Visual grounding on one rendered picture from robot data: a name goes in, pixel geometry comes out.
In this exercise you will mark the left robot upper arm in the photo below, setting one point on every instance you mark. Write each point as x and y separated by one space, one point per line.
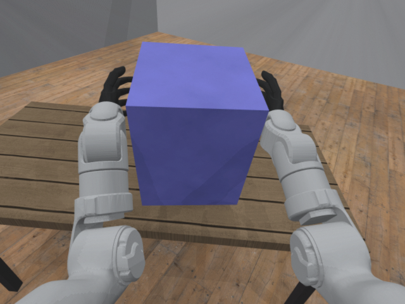
102 263

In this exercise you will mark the robot left hand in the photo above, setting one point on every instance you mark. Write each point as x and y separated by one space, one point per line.
111 92

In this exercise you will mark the right robot upper arm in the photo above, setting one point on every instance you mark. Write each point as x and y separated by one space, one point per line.
333 259

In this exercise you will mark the robot right forearm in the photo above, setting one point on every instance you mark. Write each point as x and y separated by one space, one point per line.
309 197

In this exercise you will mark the carton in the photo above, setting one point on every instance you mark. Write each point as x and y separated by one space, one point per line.
195 115

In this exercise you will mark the robot left forearm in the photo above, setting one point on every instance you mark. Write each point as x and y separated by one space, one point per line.
102 169

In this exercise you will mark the robot right hand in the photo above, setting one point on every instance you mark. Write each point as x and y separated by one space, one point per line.
272 94

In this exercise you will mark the table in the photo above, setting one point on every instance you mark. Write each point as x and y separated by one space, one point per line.
39 183

